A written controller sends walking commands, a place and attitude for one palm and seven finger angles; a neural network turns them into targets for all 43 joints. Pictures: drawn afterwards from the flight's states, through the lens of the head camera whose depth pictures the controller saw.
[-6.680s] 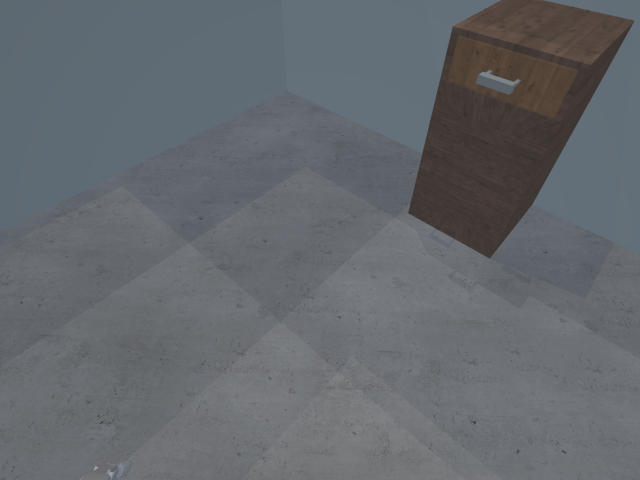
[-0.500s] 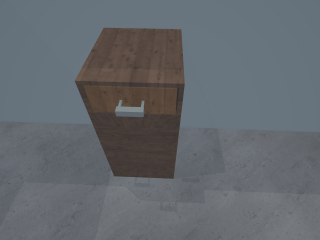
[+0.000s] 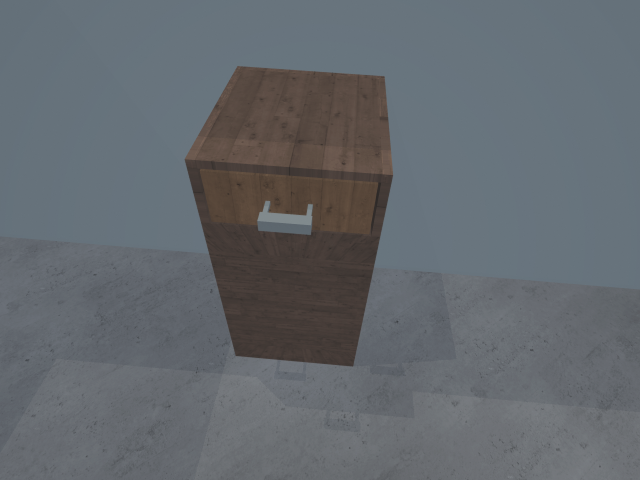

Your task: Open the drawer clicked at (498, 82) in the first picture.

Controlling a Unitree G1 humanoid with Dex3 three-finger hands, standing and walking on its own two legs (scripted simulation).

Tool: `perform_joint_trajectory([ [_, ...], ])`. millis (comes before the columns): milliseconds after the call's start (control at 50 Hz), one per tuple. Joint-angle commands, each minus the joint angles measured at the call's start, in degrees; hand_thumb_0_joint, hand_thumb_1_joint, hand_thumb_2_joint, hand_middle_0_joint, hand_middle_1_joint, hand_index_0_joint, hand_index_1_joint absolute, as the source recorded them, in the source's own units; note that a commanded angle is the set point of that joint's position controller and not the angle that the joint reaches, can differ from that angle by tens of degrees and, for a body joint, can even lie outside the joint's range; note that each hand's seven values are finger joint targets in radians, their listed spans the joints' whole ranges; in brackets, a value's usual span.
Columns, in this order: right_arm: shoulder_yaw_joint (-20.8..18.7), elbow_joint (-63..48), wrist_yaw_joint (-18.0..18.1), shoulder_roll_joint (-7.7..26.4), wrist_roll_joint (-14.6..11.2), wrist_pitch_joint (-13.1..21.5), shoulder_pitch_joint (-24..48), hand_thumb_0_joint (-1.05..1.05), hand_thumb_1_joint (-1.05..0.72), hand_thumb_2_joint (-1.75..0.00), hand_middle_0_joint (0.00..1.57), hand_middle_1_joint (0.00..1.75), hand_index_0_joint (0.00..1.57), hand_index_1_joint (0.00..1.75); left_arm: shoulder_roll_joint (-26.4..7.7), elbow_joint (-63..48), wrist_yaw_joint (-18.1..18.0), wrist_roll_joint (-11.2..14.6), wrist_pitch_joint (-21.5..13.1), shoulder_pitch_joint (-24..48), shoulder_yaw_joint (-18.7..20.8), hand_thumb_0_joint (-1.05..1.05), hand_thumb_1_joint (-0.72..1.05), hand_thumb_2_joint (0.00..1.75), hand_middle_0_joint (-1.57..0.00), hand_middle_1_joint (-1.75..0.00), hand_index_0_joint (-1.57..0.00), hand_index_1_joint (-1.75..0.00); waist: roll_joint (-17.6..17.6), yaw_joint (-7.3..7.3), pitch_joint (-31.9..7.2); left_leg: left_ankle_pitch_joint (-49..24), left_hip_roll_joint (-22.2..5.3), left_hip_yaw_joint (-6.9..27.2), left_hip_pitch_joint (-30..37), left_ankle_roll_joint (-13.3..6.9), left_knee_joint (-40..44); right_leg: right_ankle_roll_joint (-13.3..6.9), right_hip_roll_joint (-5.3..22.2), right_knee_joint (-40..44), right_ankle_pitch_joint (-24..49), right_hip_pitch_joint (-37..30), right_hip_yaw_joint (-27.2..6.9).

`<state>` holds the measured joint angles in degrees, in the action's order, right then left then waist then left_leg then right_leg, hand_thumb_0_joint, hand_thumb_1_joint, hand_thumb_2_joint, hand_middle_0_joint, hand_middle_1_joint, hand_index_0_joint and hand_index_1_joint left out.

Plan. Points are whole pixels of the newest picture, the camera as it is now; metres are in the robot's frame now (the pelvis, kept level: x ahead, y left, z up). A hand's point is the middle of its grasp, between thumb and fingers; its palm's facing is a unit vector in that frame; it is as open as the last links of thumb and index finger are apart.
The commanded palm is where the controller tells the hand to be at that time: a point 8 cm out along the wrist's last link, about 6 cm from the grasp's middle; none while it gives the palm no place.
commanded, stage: shuffle to correct the standing spot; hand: left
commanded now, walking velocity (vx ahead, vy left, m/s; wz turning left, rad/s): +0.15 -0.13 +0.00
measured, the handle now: (286, 215) +0.62 +0.11 -0.06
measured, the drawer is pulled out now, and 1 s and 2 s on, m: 0.00 0.00 0.00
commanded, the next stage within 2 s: come to a stop and stand still in 0.52 s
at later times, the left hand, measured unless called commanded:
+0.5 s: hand out of the picture -0.01 +0.11 -0.19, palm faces +0.05 -1.00 -0.08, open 7.4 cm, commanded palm none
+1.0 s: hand (271, 473) +0.18 +0.08 -0.17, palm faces +0.08 -0.98 -0.20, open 7.3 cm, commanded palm none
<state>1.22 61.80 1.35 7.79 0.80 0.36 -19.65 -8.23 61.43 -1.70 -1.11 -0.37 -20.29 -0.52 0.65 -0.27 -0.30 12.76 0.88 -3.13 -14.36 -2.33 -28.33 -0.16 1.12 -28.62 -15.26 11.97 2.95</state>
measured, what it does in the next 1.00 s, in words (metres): steps to the right: right foot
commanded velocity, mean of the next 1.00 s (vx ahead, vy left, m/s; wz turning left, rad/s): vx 0.04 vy -0.01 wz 0.00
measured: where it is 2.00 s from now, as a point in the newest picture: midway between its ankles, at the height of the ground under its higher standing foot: outside the picture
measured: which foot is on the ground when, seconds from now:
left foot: down 0.00-0.76, up 0.78-1.00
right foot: down 0.00-0.44, up 0.46-0.74, down 0.76-1.00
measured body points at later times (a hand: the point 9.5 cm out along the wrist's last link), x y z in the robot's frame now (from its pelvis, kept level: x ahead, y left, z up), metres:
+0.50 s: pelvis +0.06 -0.03 -0.01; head +0.06 +0.00 +0.44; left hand -0.01 +0.17 -0.18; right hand +0.06 -0.25 -0.15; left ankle +0.05 +0.07 -0.74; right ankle +0.00 -0.12 -0.71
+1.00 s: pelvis +0.09 -0.10 +0.00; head +0.11 -0.09 +0.45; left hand +0.17 +0.13 -0.15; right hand +0.11 -0.33 -0.16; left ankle +0.09 -0.01 -0.71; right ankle +0.16 -0.21 -0.74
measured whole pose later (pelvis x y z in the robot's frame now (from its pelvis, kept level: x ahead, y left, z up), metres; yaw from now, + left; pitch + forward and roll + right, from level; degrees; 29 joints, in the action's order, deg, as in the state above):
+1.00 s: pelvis +0.09 -0.10 +0.00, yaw +2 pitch -1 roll +1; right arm -2.0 60.0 1.3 9.0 0.2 -2.0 -16.6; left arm -8.8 55.2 -1.9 -1.8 0.1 -9.7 2.5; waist 1.3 -0.4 2.6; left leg 26.7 0.6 -5.7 -19.6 0.9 -43.9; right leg -1.1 4.8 -30.7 -10.8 18.9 7.7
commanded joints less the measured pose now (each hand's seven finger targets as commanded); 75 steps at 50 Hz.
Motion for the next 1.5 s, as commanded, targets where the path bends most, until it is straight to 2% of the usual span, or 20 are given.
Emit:
perform_joint_trajectory([
  [0, -2.00, -1.75, 0.25, 7.41, 0.47, 0.56, -2.65, 0.00, -0.90, -0.90, 0.20, 0.30, 0.20, 0.30, -3.21, -1.30, 0.11, -0.29, -0.31, -5.00, 1.05, 0.00, 0.90, 0.90, -0.20, -0.30, -0.20, -0.30, -2.17, 0.15, 5.53, 19.09, -8.62, 11.18, -5.54, -1.97, 12.78, -2.43, 2.14, 2.58, -7.70, 2.30, -2.49],
  [160, -3.39, -2.72, 0.63, 7.65, 0.73, 0.62, -2.27, 0.00, -0.90, -0.90, 0.20, 0.30, 0.20, 0.30, -2.11, -1.87, 1.25, -0.88, -0.21, -8.25, 1.98, 0.00, 0.90, 0.90, -0.20, -0.30, -0.20, -0.30, -2.51, -0.61, 7.47, 23.12, -10.37, 12.04, -9.44, -4.03, 11.65, -3.36, 1.39, 1.70, -8.92, 3.05, -2.97],
  [300, -2.28, -3.98, 0.39, 2.25, 0.69, 1.71, -0.33, 0.00, -0.90, -0.90, 0.20, 0.30, 0.20, 0.30, -5.02, -0.27, 0.28, -0.37, -1.23, -12.44, 3.38, 0.00, 0.90, 0.90, -0.20, -0.30, -0.20, -0.30, 9.33, -0.79, 6.53, 11.26, -2.14, -2.18, -15.39, -0.74, -14.32, -10.98, 12.71, 14.00, -3.85, -3.06, -18.93],
  [360, -2.00, -2.80, 0.22, 1.41, 0.45, 2.31, -1.50, 0.00, -0.90, -0.90, 0.20, 0.30, 0.20, 0.30, -4.73, -0.19, 0.22, -0.65, -1.12, -9.49, 3.15, 0.00, 0.90, 0.90, -0.20, -0.30, -0.20, -0.30, 4.34, 1.35, 6.06, 9.27, -3.13, -3.00, -6.72, -0.81, -4.50, -10.74, 10.28, 7.49, 8.10, 0.36, -11.32],
  [420, -4.23, 2.09, 1.64, 10.11, 1.25, 2.74, -14.57, 0.00, -0.90, -0.90, 0.20, 0.30, 0.20, 0.30, -0.58, -2.23, 1.28, -0.58, -0.94, -6.37, 2.23, 0.00, 0.90, 0.90, -0.20, -0.30, -0.20, -0.30, -14.96, 5.07, 3.08, -9.42, -23.95, 23.87, 15.48, -10.23, 11.91, -2.73, -1.75, -20.28, -12.37, 22.91, 2.74],
  [440, -4.18, 2.60, 2.08, 10.43, 1.26, 2.49, -15.36, 0.00, -0.90, -0.90, 0.20, 0.30, 0.20, 0.30, -1.90, -3.58, 1.27, -1.33, -0.48, -2.41, 2.64, 0.00, 0.90, 0.90, -0.20, -0.30, -0.20, -0.30, -13.67, 5.68, 6.71, -12.13, -27.10, 25.95, 13.04, -12.96, 13.58, -2.80, -0.13, -30.36, -16.29, 27.26, -0.71],
  [480, -3.55, 1.15, 2.09, 7.75, 1.06, 2.88, -10.58, 0.00, -0.90, -0.90, 0.20, 0.30, 0.20, 0.30, -1.37, -4.15, 2.04, -1.22, -0.33, -0.54, 3.15, 0.00, 0.90, 0.90, -0.20, -0.30, -0.20, -0.30, -4.93, 3.12, 9.14, -15.58, -25.05, 19.53, 7.43, -12.66, 13.58, -2.14, 3.52, -34.28, -9.62, 27.70, -3.40],
  [560, -3.91, -0.51, 1.96, 8.15, 1.16, 3.54, -6.38, 0.00, -0.90, -0.90, 0.20, 0.30, 0.20, 0.30, 0.57, -4.77, 3.11, -0.69, 0.60, 0.66, 3.20, 0.00, 0.90, 0.90, -0.20, -0.30, -0.20, -0.30, -7.70, 1.58, 4.88, -21.40, -19.30, 5.92, 4.92, -9.00, 12.87, -0.41, 3.94, -24.12, -3.21, 20.21, -0.41],
  [680, -4.26, -1.68, 1.13, 8.35, 1.14, 1.50, -2.75, 0.00, -0.90, -0.90, 0.20, 0.30, 0.20, 0.30, -0.35, -3.80, 2.65, -0.35, -0.42, -2.43, 3.56, 0.00, 0.90, 0.90, -0.20, -0.30, -0.20, -0.30, -6.82, -1.16, 2.04, -9.06, -13.11, 0.75, -2.22, -3.70, 3.54, 0.40, 0.37, -1.00, 7.54, -0.11, 4.91],
  [700, -3.72, -1.54, 0.67, 6.39, 0.65, 1.50, -3.44, 0.00, -0.90, -0.90, 0.20, 0.30, 0.20, 0.30, -2.35, -2.75, 1.99, -0.25, -1.20, -5.15, 3.74, 0.00, 0.90, 0.90, -0.20, -0.30, -0.20, -0.30, -1.58, -2.10, -0.33, -3.27, -9.65, -1.24, -4.85, -1.17, -0.45, 0.69, 2.06, 2.60, 12.86, -6.93, 2.54],
  [740, -2.71, -1.76, 0.33, 1.52, -0.19, 0.68, -8.66, 0.00, -0.90, -0.90, 0.20, 0.30, 0.20, 0.30, -11.05, -2.98, 0.91, 0.19, -1.59, -5.76, 4.61, 0.00, 0.90, 0.90, -0.20, -0.30, -0.20, -0.30, 13.22, -0.65, -5.90, 21.74, -2.90, -2.49, -8.11, 2.21, -13.43, -5.49, 20.20, 8.73, 23.89, -10.16, -14.76],
  [780, -2.83, -1.69, 0.47, 1.48, -0.20, -0.53, -6.64, 0.00, -0.90, -0.90, 0.20, 0.30, 0.20, 0.30, -10.58, -4.35, 0.44, 0.10, -1.37, -0.34, 4.50, 0.00, 0.90, 0.90, -0.20, -0.30, -0.20, -0.30, 18.65, -0.38, -2.24, 21.55, -3.70, 0.45, -8.34, 1.88, -22.62, -8.43, 19.80, 9.50, 30.96, -3.34, -15.50],
  [940, -3.59, -3.73, -0.44, 2.13, -0.21, -2.21, -2.63, 0.00, -0.90, -0.90, 0.20, 0.30, 0.20, 0.30, -11.61, -7.43, -1.21, -0.63, 0.61, 4.59, 6.02, 0.00, 0.90, 0.90, -0.20, -0.30, -0.20, -0.30, 8.07, -0.99, -0.98, 13.24, -1.21, -1.05, -6.26, 3.24, -15.86, -11.48, 19.89, 9.51, 23.55, 1.23, -10.56],
  [1020, -3.82, -3.68, -0.50, 3.18, -0.07, -1.80, -7.51, 0.00, -0.90, -0.90, 0.20, 0.30, 0.20, 0.30, -9.50, -9.25, -0.76, -0.13, 1.96, 7.92, 5.79, 0.00, 0.90, 0.90, -0.20, -0.30, -0.20, -0.30, 2.00, 2.17, 0.71, 2.40, -2.20, -0.71, 6.63, 1.82, 3.68, -6.07, 12.98, 3.89, -0.70, 13.26, -6.44],
  [1060, -4.58, -7.60, -0.16, 9.32, 1.11, -1.57, -3.56, 0.00, -0.90, -0.90, 0.20, 0.30, 0.20, 0.30, -4.25, -11.41, -0.11, 0.26, 2.72, 8.22, 4.70, 0.00, 0.90, 0.90, -0.20, -0.30, -0.20, -0.30, -16.48, 1.61, 5.74, 13.64, -18.59, 20.50, -7.13, -6.84, 19.81, -0.71, 0.97, -15.41, -13.12, 15.93, 2.17],
  [1120, -3.40, -8.92, 0.23, 6.45, 1.00, -0.54, 5.79, 0.00, -0.90, -0.90, 0.20, 0.30, 0.20, 0.30, -3.62, -7.43, 0.51, -0.95, 2.56, 3.28, 4.47, 0.00, 0.90, 0.90, -0.20, -0.30, -0.20, -0.30, -6.81, -1.96, 4.53, 16.04, -15.49, 16.57, -10.82, -7.75, 20.24, -1.36, 1.70, -30.79, -5.92, 13.32, -3.96],
  [1280, -2.95, -4.40, 0.58, 7.06, 0.76, 0.51, -0.86, 0.00, -0.90, -0.90, 0.20, 0.30, 0.20, 0.30, -0.94, -3.35, 0.69, -0.59, 0.84, 1.17, 1.79, 0.00, 0.90, 0.90, -0.20, -0.30, -0.20, -0.30, -3.39, 1.46, 2.59, 8.94, -14.73, 13.90, 2.80, -7.93, 18.02, -0.48, 1.53, -7.09, -10.26, 7.61, -1.61],
  [1380, -2.00, -8.55, -0.20, 8.72, -0.58, 1.18, 7.46, 0.00, -0.90, -0.90, 0.20, 0.30, 0.20, 0.30, -5.64, 1.07, -2.26, -1.32, -1.48, -8.55, -0.02, 0.00, 0.90, 0.90, -0.20, -0.30, -0.20, -0.30, 0.92, -2.47, 8.56, -0.34, -6.04, 4.50, -2.08, 0.88, 0.99, -1.84, 5.85, 12.34, 9.49, 4.03, -9.27],
  [1420, -1.17, -6.98, -0.88, 6.00, 0.19, 0.29, 0.79, 0.00, -0.90, -0.90, 0.20, 0.30, 0.20, 0.30, -5.26, -0.37, -1.88, 0.15, -2.17, -3.15, -0.09, 0.00, 0.90, 0.90, -0.20, -0.30, -0.20, -0.30, 9.47, 2.50, 0.79, 1.26, -5.95, 4.67, 2.73, 0.58, 0.48, -3.93, 6.52, 10.75, -2.47, 3.47, -9.05],
  [1480, -1.04, -5.46, -0.62, 6.76, 0.18, 0.87, -0.99, 0.00, -0.90, -0.90, 0.20, 0.30, 0.20, 0.30, -4.61, -1.04, -1.50, 0.53, -2.38, -2.94, 0.02, 0.00, 0.90, 0.90, -0.20, -0.30, -0.20, -0.30, -2.15, 2.31, -1.30, -5.50, -6.45, 5.42, 4.53, -0.60, 1.62, -4.25, 5.06, 6.37, 4.73, 2.64, -7.00],
])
